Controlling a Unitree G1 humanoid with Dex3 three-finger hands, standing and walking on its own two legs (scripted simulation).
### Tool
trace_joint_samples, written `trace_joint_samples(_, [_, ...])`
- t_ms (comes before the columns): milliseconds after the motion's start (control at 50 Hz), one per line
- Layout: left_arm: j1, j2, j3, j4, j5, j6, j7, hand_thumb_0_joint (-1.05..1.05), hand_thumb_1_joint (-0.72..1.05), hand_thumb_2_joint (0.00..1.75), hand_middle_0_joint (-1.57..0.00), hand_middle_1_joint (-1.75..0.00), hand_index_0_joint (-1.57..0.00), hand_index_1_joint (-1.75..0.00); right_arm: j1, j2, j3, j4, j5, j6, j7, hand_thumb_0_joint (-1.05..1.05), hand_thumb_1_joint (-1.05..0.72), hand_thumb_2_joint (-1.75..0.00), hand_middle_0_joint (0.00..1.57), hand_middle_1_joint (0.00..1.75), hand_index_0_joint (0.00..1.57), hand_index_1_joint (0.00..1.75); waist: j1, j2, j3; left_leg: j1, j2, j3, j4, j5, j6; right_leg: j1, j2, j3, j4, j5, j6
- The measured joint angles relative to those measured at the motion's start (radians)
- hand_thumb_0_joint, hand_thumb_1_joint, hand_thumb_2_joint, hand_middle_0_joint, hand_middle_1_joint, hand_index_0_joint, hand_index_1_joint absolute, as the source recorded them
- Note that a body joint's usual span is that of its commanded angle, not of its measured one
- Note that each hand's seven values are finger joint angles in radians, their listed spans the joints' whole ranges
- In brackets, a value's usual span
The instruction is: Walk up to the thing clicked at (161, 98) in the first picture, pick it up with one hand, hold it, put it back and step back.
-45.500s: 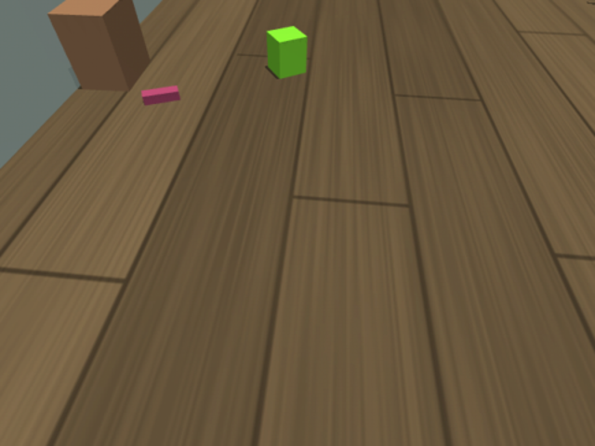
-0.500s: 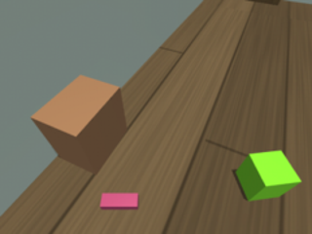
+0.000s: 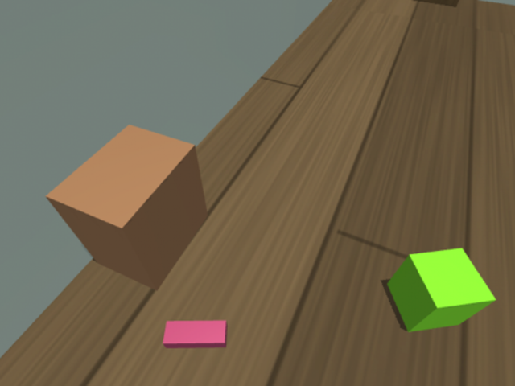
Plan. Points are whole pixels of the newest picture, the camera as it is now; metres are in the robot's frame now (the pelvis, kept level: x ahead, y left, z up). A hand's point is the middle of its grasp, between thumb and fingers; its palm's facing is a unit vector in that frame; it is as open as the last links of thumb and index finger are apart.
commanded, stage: stand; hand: left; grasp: from above
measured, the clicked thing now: (196, 334) +0.42 +0.23 -0.75
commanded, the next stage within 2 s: step back in 0.78 s
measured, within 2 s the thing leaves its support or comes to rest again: neither
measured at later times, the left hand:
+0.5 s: hand out of the picture +0.07 +0.24 -0.16, palm faces +0.01 -0.94 -0.33, open 7.4 cm
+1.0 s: hand out of the picture +0.09 +0.28 -0.17, palm faces +0.00 -0.93 -0.38, open 7.4 cm
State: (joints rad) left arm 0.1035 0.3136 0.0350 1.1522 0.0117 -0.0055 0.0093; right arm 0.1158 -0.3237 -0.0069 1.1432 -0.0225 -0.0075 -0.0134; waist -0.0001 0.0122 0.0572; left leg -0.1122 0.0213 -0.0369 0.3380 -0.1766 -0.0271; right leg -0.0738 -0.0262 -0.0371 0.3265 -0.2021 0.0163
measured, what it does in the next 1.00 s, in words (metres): stands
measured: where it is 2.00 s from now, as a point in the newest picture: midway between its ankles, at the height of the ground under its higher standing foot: outside the picture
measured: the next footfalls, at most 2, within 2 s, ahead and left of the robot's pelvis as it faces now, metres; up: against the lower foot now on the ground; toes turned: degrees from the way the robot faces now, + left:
right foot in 1.46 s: -0.09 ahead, -0.09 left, +0.00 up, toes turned -1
left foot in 1.86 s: -0.19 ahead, +0.15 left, +0.00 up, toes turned -1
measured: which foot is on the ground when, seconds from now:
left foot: down 0.00-1.00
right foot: down 0.00-1.00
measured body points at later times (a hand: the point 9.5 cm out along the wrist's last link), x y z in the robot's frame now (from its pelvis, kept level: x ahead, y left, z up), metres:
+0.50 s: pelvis +0.00 +0.00 +0.00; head +0.01 -0.01 +0.45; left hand +0.07 +0.29 -0.13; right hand +0.07 -0.30 -0.14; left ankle +0.01 +0.14 -0.75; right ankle -0.01 -0.13 -0.75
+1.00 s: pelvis -0.02 +0.01 -0.02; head +0.03 +0.01 +0.43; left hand +0.09 +0.32 -0.14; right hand +0.07 -0.31 -0.14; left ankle -0.03 +0.13 -0.73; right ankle -0.01 -0.13 -0.75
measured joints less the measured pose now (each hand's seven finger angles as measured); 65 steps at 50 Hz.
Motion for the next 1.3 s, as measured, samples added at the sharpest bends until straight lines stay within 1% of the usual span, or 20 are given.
trace_joint_samples(640, [0.014, 0.011, -0.009, -0.004, -0.002, -0.001, -0.008, 0.01, 0.9, 0.9, -0.2, -0.3, -0.2, -0.3, 0.002, -0.009, 0.005, 0.005, 0.003, 0.001, 0.007, 0.0, -0.9, -0.9, 0.2, 0.3, 0.2, 0.3, -0.001, -0.002, -0.004, 0.0, 0.004, 0.0, -0.015, 0.004, -0.006, -0.007, 0.003, 0.0, -0.001, -0.003, -0.006])
trace_joint_samples(780, [0.011, 0.014, -0.011, -0.01, -0.004, -0.004, -0.006, 0.01, 0.9, 0.9, -0.2, -0.3, -0.2, -0.3, 0.001, -0.011, 0.006, 0.001, 0.003, 0.001, 0.007, 0.0, -0.9, -0.9, 0.2, 0.3, 0.2, 0.3, -0.003, -0.002, -0.006, 0.002, 0.006, -0.001, -0.015, 0.002, -0.008, -0.005, 0.006, -0.001, -0.001, -0.006, -0.008])
trace_joint_samples(800, [0.009, 0.014, -0.006, -0.016, -0.009, -0.002, -0.008, 0.01, 0.9, 0.9, -0.2, -0.3, -0.2, -0.3, -0.003, -0.013, 0.006, -0.004, 0.005, 0.005, 0.01, 0.0, -0.9, -0.9, 0.2, 0.3, 0.2, 0.3, -0.005, -0.001, -0.005, -0.01, 0.007, -0.003, -0.001, -0.003, -0.007, -0.014, 0.006, -0.003, 0.008, -0.009, -0.008])
trace_joint_samples(860, [-0.007, 0.019, 0.015, -0.055, -0.021, 0.003, -0.006, 0.01, 0.9, 0.9, -0.2, -0.3, -0.2, -0.3, -0.028, -0.029, -0.002, -0.04, 0.019, 0.019, 0.015, 0.0, -0.9, -0.9, 0.2, 0.3, 0.21, 0.3, -0.012, 0.009, 0.033, -0.075, 0.011, -0.009, 0.094, -0.031, 0.002, -0.059, 0.012, -0.007, 0.065, -0.024, -0.013])
trace_joint_samples(920, [-0.026, 0.03, 0.028, -0.099, -0.021, 0.017, -0.003, 0.01, 0.9, 0.9, -0.2, -0.3, -0.21, -0.3, -0.045, -0.049, -0.015, -0.083, 0.024, 0.033, 0.017, 0.0, -0.9, -0.9, 0.2, 0.3, 0.21, 0.3, -0.013, 0.01, 0.073, -0.156, -0.002, -0.01, 0.232, -0.045, 0.03, -0.106, 0.005, -0.005, 0.128, -0.041, -0.014])
trace_joint_samples(980, [-0.038, 0.042, 0.034, -0.139, -0.006, 0.034, 0.0, 0.01, 0.9, 0.9, -0.2, -0.3, -0.21, -0.3, -0.039, -0.067, -0.032, -0.125, 0.021, 0.049, 0.021, 0.0, -0.9, -0.9, 0.2, 0.3, 0.2, 0.3, -0.014, -0.006, 0.088, -0.213, -0.045, -0.012, 0.409, -0.204, 0.061, -0.157, -0.02, 0.01, 0.202, -0.066, -0.007])
trace_joint_samples(1000, [-0.042, 0.048, 0.035, -0.152, -0.001, 0.038, 0.002, 0.01, 0.9, 0.9, -0.2, -0.3, -0.21, -0.3, -0.031, -0.07, -0.035, -0.138, 0.021, 0.05, 0.022, 0.0, -0.9, -0.9, 0.2, 0.3, 0.2, 0.3, -0.019, -0.013, 0.09, -0.214, -0.053, -0.007, 0.425, -0.222, 0.068, -0.174, -0.028, 0.012, 0.225, -0.074, -0.002])
trace_joint_samples(1020, [-0.048, 0.055, 0.035, -0.164, 0.0, 0.041, 0.003, 0.01, 0.9, 0.9, -0.2, -0.3, -0.21, -0.3, -0.021, -0.074, -0.038, -0.148, 0.021, 0.048, 0.023, 0.0, -0.9, -0.9, 0.2, 0.3, 0.2, 0.3, -0.023, -0.019, 0.09, -0.205, -0.054, 0.0, 0.407, -0.2, 0.072, -0.191, -0.035, 0.012, 0.251, -0.084, 0.004])
trace_joint_samples(1040, [-0.054, 0.06, 0.034, -0.177, 0.0, 0.045, 0.003, 0.01, 0.9, 0.9, -0.2, -0.3, -0.21, -0.3, -0.008, -0.079, -0.041, -0.157, 0.019, 0.044, 0.024, 0.0, -0.9, -0.9, 0.2, 0.3, 0.2, 0.3, -0.027, -0.018, 0.089, -0.187, -0.047, 0.004, 0.358, -0.115, 0.072, -0.211, -0.037, 0.01, 0.28, -0.096, 0.01])
trace_joint_samples(1060, [-0.065, 0.066, 0.034, -0.191, -0.004, 0.05, 0.004, 0.01, 0.9, 0.9, -0.2, -0.3, -0.21, -0.3, 0.003, -0.082, -0.045, -0.161, 0.012, 0.04, 0.022, 0.0, -0.9, -0.9, 0.2, 0.3, 0.2, 0.3, -0.028, -0.02, 0.09, -0.177, -0.047, 0.002, 0.33, -0.14, 0.062, -0.238, -0.038, 0.012, 0.321, -0.108, 0.006])
trace_joint_samples(1080, [-0.081, 0.075, 0.037, -0.204, -0.009, 0.056, 0.006, 0.01, 0.9, 0.9, -0.2, -0.3, -0.21, -0.3, 0.007, -0.076, -0.049, -0.162, 0.004, 0.036, 0.019, 0.0, -0.9, -0.9, 0.2, 0.3, 0.2, 0.3, -0.024, -0.033, 0.103, -0.18, -0.054, 0.006, 0.334, -0.17, 0.06, -0.266, -0.027, 0.049, 0.38, -0.164, -0.011])
trace_joint_samples(1120, [-0.104, 0.087, 0.043, -0.226, -0.012, 0.063, 0.019, 0.01, 0.9, 0.9, -0.2, -0.3, -0.2, -0.3, 0.014, -0.059, -0.044, -0.167, -0.003, 0.033, 0.02, 0.0, -0.9, -0.9, 0.2, 0.3, 0.2, 0.3, -0.023, -0.05, 0.13, -0.19, -0.057, 0.007, 0.34, -0.173, 0.063, -0.316, 0.042, 0.143, 0.535, -0.313, -0.035])
trace_joint_samples(1140, [-0.109, 0.089, 0.043, -0.233, -0.012, 0.066, 0.024, 0.01, 0.9, 0.9, -0.2, -0.3, -0.2, -0.3, 0.019, -0.05, -0.041, -0.171, -0.004, 0.034, 0.018, 0.0, -0.9, -0.9, 0.2, 0.3, 0.2, 0.3, -0.026, -0.054, 0.137, -0.191, -0.055, 0.005, 0.329, -0.161, 0.064, -0.337, 0.077, 0.173, 0.61, -0.351, -0.042])
trace_joint_samples(1160, [-0.109, 0.091, 0.041, -0.239, -0.014, 0.066, 0.027, 0.01, 0.9, 0.9, -0.2, -0.3, -0.2, -0.3, 0.023, -0.042, -0.039, -0.175, -0.006, 0.036, 0.015, 0.0, -0.9, -0.9, 0.2, 0.3, 0.2, 0.3, -0.027, -0.058, 0.14, -0.19, -0.053, 0.006, 0.312, -0.147, 0.065, -0.356, 0.104, 0.19, 0.677, -0.363, -0.046])
trace_joint_samples(1200, [-0.1, 0.09, 0.038, -0.249, -0.018, 0.065, 0.027, 0.01, 0.9, 0.9, -0.2, -0.3, -0.2, -0.3, 0.028, -0.031, -0.035, -0.189, -0.01, 0.039, 0.006, 0.0, -0.9, -0.9, 0.2, 0.3, 0.21, 0.3, -0.024, -0.061, 0.143, -0.186, -0.049, 0.016, 0.278, -0.12, 0.068, -0.379, 0.131, 0.198, 0.77, -0.347, -0.043])
trace_joint_samples(1240, [-0.08, 0.084, 0.035, -0.254, -0.015, 0.063, 0.022, 0.01, 0.9, 0.9, -0.2, -0.3, -0.2, -0.3, 0.027, -0.026, -0.036, -0.209, -0.01, 0.039, -0.001, 0.0, -0.9, -0.9, 0.2, 0.3, 0.21, 0.3, -0.024, -0.057, 0.148, -0.183, -0.044, 0.028, 0.258, -0.101, 0.071, -0.376, 0.136, 0.187, 0.805, -0.334, -0.028])
trace_joint_samples(1300, [-0.045, 0.076, 0.034, -0.256, -0.01, 0.064, 0.015, 0.01, 0.9, 0.9, -0.2, -0.3, -0.2, -0.3, 0.022, -0.02, -0.036, -0.245, -0.008, 0.031, -0.007, 0.0, -0.9, -0.9, 0.21, 0.3, 0.21, 0.3, -0.026, -0.049, 0.153, -0.187, -0.036, 0.047, 0.25, -0.085, 0.073, -0.339, 0.123, 0.17, 0.754, -0.328, -0.008])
